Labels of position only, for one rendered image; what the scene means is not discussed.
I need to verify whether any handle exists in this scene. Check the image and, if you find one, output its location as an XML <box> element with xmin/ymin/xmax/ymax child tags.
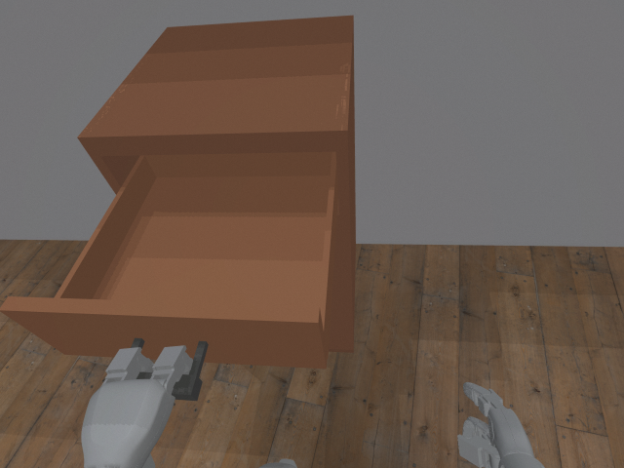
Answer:
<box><xmin>131</xmin><ymin>338</ymin><xmax>209</xmax><ymax>401</ymax></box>

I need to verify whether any cabinet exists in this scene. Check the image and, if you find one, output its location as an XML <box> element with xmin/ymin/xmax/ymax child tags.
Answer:
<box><xmin>77</xmin><ymin>16</ymin><xmax>356</xmax><ymax>353</ymax></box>

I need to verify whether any robot right hand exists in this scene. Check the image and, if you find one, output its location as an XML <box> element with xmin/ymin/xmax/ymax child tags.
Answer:
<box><xmin>457</xmin><ymin>382</ymin><xmax>535</xmax><ymax>468</ymax></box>

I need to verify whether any robot left hand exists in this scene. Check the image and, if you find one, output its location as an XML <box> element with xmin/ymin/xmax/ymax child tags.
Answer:
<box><xmin>81</xmin><ymin>345</ymin><xmax>193</xmax><ymax>468</ymax></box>

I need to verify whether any drawer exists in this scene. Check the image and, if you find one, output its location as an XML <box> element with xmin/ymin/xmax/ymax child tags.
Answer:
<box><xmin>0</xmin><ymin>152</ymin><xmax>338</xmax><ymax>369</ymax></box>

